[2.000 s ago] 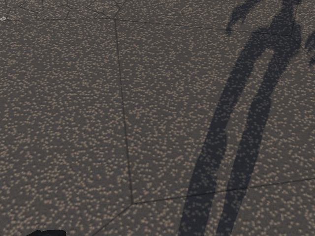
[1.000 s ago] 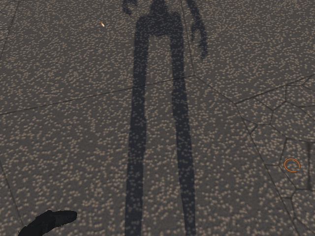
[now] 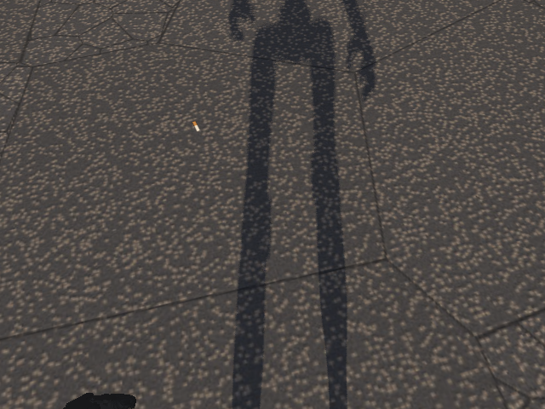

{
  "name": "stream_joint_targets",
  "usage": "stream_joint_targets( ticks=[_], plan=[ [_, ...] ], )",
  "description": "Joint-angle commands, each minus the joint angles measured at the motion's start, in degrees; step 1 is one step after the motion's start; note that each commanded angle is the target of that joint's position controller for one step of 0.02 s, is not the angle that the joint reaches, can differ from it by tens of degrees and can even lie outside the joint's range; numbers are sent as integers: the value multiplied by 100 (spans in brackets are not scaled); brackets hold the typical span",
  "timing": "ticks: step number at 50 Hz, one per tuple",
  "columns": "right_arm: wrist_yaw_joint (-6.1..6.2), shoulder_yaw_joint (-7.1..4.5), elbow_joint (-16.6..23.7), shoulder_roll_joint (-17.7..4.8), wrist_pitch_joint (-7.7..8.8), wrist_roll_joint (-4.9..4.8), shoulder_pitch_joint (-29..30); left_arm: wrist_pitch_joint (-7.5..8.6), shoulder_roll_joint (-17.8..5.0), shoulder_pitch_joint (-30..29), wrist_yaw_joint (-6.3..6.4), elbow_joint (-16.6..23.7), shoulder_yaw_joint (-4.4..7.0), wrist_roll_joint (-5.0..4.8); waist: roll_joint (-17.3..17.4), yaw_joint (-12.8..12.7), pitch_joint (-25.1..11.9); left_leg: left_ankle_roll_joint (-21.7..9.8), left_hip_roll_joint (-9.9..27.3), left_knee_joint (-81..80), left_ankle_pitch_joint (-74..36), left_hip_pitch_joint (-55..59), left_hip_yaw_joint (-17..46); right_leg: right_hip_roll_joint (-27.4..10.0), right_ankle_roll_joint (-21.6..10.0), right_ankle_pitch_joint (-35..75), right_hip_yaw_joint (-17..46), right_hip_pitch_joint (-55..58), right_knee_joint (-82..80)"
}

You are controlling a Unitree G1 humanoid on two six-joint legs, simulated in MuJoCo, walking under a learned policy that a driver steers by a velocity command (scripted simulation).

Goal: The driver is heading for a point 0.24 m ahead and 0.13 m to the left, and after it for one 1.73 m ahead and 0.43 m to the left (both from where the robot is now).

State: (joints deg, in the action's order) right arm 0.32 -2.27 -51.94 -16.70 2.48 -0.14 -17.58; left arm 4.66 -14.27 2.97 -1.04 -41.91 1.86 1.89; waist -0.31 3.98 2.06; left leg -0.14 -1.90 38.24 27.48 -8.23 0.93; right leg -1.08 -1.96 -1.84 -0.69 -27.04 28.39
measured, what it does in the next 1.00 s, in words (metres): steps on the spot, turning left: left foot, then right foot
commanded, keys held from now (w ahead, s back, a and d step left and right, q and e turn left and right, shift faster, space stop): q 0.56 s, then no key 0.26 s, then w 0.18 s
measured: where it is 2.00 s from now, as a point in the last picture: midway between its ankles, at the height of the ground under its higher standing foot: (162, 374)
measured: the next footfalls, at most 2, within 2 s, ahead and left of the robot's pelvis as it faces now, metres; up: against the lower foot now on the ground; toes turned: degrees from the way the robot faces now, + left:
left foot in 0.38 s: +0.07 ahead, +0.13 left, +0.00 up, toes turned +15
right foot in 0.84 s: +0.15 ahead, -0.08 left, +0.00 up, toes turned +24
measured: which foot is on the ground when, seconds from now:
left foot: up 0.00-0.36, down 0.38-0.86, up 0.88-1.00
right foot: down 0.00-0.38, up 0.40-0.82, down 0.84-1.00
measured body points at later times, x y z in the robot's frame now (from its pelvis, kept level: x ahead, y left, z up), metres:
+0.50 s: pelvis +0.04 +0.03 +0.01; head +0.06 +0.08 +0.46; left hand +0.13 +0.34 -0.11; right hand +0.20 -0.23 -0.08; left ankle +0.03 +0.12 -0.73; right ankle +0.10 -0.11 -0.66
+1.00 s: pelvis +0.08 +0.03 +0.02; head +0.10 +0.02 +0.47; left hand +0.04 +0.31 -0.10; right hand +0.32 -0.17 -0.09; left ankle +0.02 +0.12 -0.68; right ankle +0.12 -0.10 -0.73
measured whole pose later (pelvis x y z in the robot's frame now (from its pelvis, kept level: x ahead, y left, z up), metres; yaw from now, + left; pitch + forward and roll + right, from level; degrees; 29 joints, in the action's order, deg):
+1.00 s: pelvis +0.08 +0.03 +0.02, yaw +23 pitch +1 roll +0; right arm 0.7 -3.3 -44.5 -16.3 0.1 -0.7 -10.0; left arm 2.0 -14.8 12.5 0.9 -53.1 3.4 -0.5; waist 1.3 -1.9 -0.2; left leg -0.2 -2.1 47.8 25.8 -21.0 1.3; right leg -0.8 -0.8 -14.4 1.3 -10.1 23.3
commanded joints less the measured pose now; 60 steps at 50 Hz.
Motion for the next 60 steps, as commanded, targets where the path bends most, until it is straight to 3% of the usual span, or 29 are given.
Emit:
stream_joint_targets(
  ticks=[1, 2, 3, 5, 8, 14, 18, 19, 20, 21, 22, 24, 27, 31, 37, 39, 41, 42, 43, 44, 45, 46, 48, 50, 53, 56, 58, 59, 60],
  plan=[
    [-14, -159, 273, -857, 6, -142, -585, -166, -1027, 1372, 91, 99, 298, -109, -901, -736, -2267, 225, 81, 3117, 1462, -2306, 579, -2225, -1587, 3849, 2198, 3823, -145],
    [37, -203, 377, -852, -96, -202, -227, -225, -985, 991, 129, 140, 287, -143, -621, -614, -1718, 253, 268, 3226, 1092, -2638, 416, -2024, -1375, 2476, 1896, 3229, -442],
    [105, -221, 398, -765, -240, -168, -66, -249, -837, 625, 154, 139, 240, -151, -467, -489, -1181, 324, 442, 3019, 733, -2638, 334, -1817, -1239, 1321, 1575, 2424, -808],
    [224, -254, 418, -596, -524, -105, -203, -273, -786, 95, 175, 128, 237, -51, -808, -203, -695, 446, 532, 2732, 107, -1937, 145, -1499, -1079, -107, 981, 1068, -1400],
    [267, -296, 557, -482, -620, -45, -221, -256, -806, -102, 246, 50, 273, -18, -862, -133, -657, 427, 572, 2292, -342, -1633, -23, -1486, -1156, -307, 459, 720, -1610],
    [97, -308, 909, -496, -600, -33, 298, -403, -1055, -93, 364, -159, 369, -123, -691, -308, -794, 195, 661, 980, -761, -1252, -247, -1779, -1122, -450, 121, 1216, -1524],
    [-12, -413, 832, -578, -608, -2, -89, -538, -1032, -100, 333, -314, 391, -305, -490, -57, -696, -254, 359, -632, -1394, -364, -519, -1568, -562, -973, -273, 1174, -754],
    [16, -488, 828, -803, -600, 38, -233, -578, -818, 175, 304, -446, 360, -308, 170, -69, -461, -537, 605, -1471, -1977, -105, 134, -1169, -102, -1476, -659, 764, 165],
    [137, -614, 1008, -1467, -602, 19, -183, -583, -498, 308, 250, -304, 288, -75, 1967, -385, -285, -1254, 2010, -1870, -3601, 419, 2198, -246, 556, -3151, -1190, -708, 1957],
    [87, -597, 1139, -1578, -470, 222, -158, -552, -704, -460, 306, -51, 357, -69, 1725, -19, -301, -1949, 2345, -2233, -3273, -203, 2921, 178, 558, -3647, -149, -1115, 3016],
    [65, -567, 1176, -1431, -320, 265, 88, -555, -819, -556, 333, -39, 406, -160, 1167, -146, -308, -1772, 2071, -2278, -2925, -241, 2467, 70, 451, -3185, 219, -1175, 3474],
    [107, -494, 1294, -1091, -206, 34, 649, -578, -888, -200, 415, -294, 480, -151, 733, -410, -407, -1193, 1647, -2121, -2662, -110, 1861, -59, 391, -2333, 394, -1210, 3503],
    [191, -395, 1338, -850, -226, -5, 618, -520, -821, -122, 412, -318, 503, -162, 740, -456, -669, -1166, 1426, -1985, -3347, 65, 1640, 61, 494, -1786, 423, -963, 3569],
    [252, -394, 1336, -851, -263, -11, 489, -478, -653, -201, 367, -346, 419, -216, 780, -315, -757, -1173, 1365, -1874, -3359, 540, 1599, 37, 632, -1572, 447, -816, 2402],
    [155, -360, 1296, -893, -348, 62, 709, -442, -761, -105, 238, -437, 370, -265, 916, -190, -591, -1317, 1359, -1767, -3358, -37, 1758, 24, 619, -1848, 263, 398, 1231],
    [135, -310, 1260, -818, -369, 30, 831, -404, -747, 28, 197, -493, 351, -264, 861, -271, -563, -1257, 1311, -1591, -3560, -43, 1829, 40, 532, -1675, 211, 741, 602],
    [139, -242, 1194, -696, -378, -36, 895, -342, -705, 328, 139, -621, 321, -197, 660, -505, -553, -922, 1052, -1387, -3345, -268, 1728, 18, 346, -294, 189, 1566, -823],
    [141, -157, 1138, -467, -342, 40, 721, -321, -869, 546, 133, -672, 324, -97, 302, -484, -823, -608, 767, -1198, -2320, -575, 1528, -460, 180, 184, 640, 2280, -974],
    [103, -106, 1103, -249, -297, 161, 376, -328, -1263, 629, 143, -707, 378, -63, -753, -159, -946, -303, 42, -516, -702, -1096, 893, -1222, -224, 633, 1400, 2711, -871],
    [107, -123, 1200, -312, -275, 102, 646, -340, -1156, 569, 125, -822, 357, -99, -1315, -239, -733, -124, -139, -453, -79, -1368, 363, -1526, -869, -1293, 1988, 2182, -1190],
    [107, -204, 1229, -675, -230, 49, 1024, -326, -1181, 545, 126, -748, 388, -172, -1169, -515, -342, -36, -111, 85, -51, -1603, 131, -1516, -1020, -2835, 2276, 2027, -1614],
    [104, -264, 1309, -761, -189, -28, 1368, -305, -1256, 725, 172, -812, 408, -165, -1193, -708, -51, -12, -56, 612, 30, -2037, 90, -1643, -1075, -3422, 2596, 2002, -1896],
    [74, -336, 1299, -781, -144, -84, 1323, -193, -1295, 943, 239, -891, 418, -239, -1065, -706, 238, 32, 253, 1482, 141, -2825, 300, -1798, -1168, -3317, 2781, 2317, -2034],
    [9, -289, 1242, -514, -25, -102, 1320, -140, -1117, 1037, 270, -917, 386, -332, -830, -720, 209, 18, 377, 1135, -200, -2981, 169, -1537, -997, -2868, 2294, 2619, -2027],
    [-75, -188, 1200, -166, 128, -79, 1476, -146, -1147, 984, 253, -920, 409, -330, -877, -735, 21, 34, 283, 7, -660, -1890, -208, -1117, -857, -1962, 1450, 2134, -1952],
    [-104, -237, 991, -289, 143, -124, 1100, -189, -1288, 981, 180, -941, 452, -387, -799, -499, -85, -15, 88, -996, -1535, -529, -519, -1071, -853, -1776, 1142, 1396, -1709],
    [-49, -333, 718, -457, 91, -161, 381, -173, -1046, 999, 133, -962, 366, -363, -614, -157, -255, -134, 52, -1232, -1605, 636, -475, -957, -650, -1870, 1012, 746, -1201],
    [10, -410, 594, -645, 81, -192, -195, -138, -732, 908, 102, -935, 261, -293, -328, 130, -439, -300, 458, -1411, -1351, 1410, 84, -685, -385, -1825, 677, 239, -334],
    [71, -537, 549, -1236, 75, -92, -734, -63, -236, 751, 87, -707, 114, -202, 1193, 272, -684, -867, 1751, -2132, -253, 2183, 2114, -75, 60, -2219, -99, -941, 1717]
  ],
)
Velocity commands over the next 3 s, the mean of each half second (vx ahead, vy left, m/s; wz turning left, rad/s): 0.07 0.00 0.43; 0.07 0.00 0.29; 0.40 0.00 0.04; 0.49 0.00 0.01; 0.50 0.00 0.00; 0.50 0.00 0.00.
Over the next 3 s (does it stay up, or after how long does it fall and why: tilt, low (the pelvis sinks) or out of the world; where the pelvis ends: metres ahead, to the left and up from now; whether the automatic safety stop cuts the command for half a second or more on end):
stays up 1.06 0.41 0.02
